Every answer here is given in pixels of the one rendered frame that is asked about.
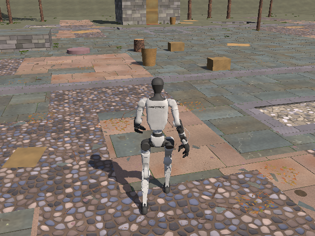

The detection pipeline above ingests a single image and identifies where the left robot shin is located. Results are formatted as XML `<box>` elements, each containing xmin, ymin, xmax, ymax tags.
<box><xmin>141</xmin><ymin>170</ymin><xmax>149</xmax><ymax>207</ymax></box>

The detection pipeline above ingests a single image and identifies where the robot left upper arm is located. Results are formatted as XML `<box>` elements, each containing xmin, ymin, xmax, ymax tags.
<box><xmin>135</xmin><ymin>98</ymin><xmax>147</xmax><ymax>124</ymax></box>

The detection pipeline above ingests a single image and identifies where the robot right hand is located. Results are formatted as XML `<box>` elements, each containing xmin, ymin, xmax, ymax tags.
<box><xmin>178</xmin><ymin>143</ymin><xmax>189</xmax><ymax>158</ymax></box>

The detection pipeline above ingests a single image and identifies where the robot right thigh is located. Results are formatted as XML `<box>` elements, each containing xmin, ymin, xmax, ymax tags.
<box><xmin>163</xmin><ymin>137</ymin><xmax>174</xmax><ymax>166</ymax></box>

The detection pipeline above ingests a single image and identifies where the robot right upper arm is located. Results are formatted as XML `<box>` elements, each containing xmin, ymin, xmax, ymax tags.
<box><xmin>167</xmin><ymin>99</ymin><xmax>181</xmax><ymax>127</ymax></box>

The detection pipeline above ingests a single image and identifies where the right robot forearm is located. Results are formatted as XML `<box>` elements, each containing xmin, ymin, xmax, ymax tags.
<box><xmin>176</xmin><ymin>119</ymin><xmax>188</xmax><ymax>145</ymax></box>

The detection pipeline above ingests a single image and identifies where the left robot forearm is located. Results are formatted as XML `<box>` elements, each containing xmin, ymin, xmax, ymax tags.
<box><xmin>134</xmin><ymin>117</ymin><xmax>140</xmax><ymax>129</ymax></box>

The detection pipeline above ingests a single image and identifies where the robot left hand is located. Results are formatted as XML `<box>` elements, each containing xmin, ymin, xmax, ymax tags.
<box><xmin>134</xmin><ymin>125</ymin><xmax>146</xmax><ymax>133</ymax></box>

